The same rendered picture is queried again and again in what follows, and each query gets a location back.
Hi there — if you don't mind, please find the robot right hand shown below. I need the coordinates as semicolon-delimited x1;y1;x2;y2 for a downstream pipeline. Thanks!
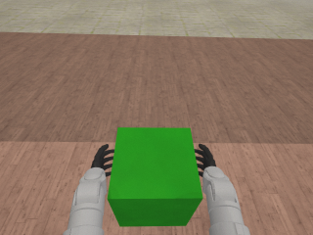
194;143;216;177

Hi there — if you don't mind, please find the robot right forearm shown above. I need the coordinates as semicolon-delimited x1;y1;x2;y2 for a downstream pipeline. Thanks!
202;166;250;235

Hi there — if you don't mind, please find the carton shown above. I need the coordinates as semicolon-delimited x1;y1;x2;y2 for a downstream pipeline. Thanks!
107;127;203;227

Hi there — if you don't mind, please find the robot left forearm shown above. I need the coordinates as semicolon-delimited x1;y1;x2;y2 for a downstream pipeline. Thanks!
63;167;107;235

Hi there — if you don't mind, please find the robot left hand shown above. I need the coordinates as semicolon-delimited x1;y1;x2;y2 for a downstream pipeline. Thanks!
91;144;114;177

